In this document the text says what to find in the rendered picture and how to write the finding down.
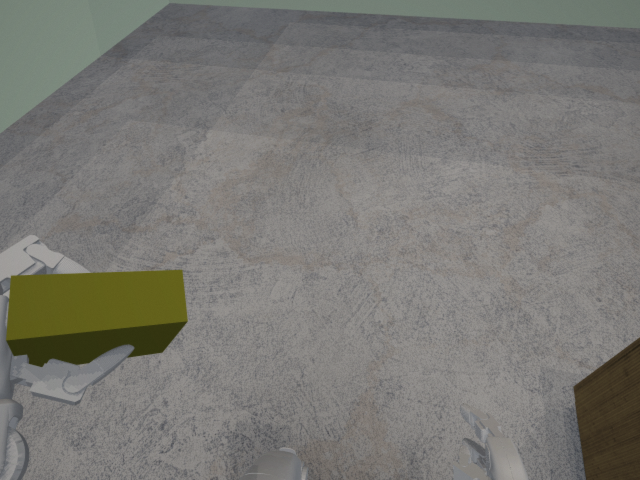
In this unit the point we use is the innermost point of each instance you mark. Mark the sponge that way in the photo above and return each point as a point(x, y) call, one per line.
point(77, 317)

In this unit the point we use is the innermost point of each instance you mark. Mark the robot left thigh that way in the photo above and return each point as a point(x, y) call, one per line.
point(277, 465)

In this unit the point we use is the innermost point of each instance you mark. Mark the left robot hand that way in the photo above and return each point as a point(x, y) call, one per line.
point(57, 380)

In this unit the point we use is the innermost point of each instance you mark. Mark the right robot hand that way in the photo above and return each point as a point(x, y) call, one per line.
point(499, 460)

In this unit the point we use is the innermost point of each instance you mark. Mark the table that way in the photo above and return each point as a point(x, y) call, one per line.
point(608, 412)

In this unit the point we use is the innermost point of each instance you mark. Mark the robot left forearm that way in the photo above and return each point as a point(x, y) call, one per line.
point(14, 450)

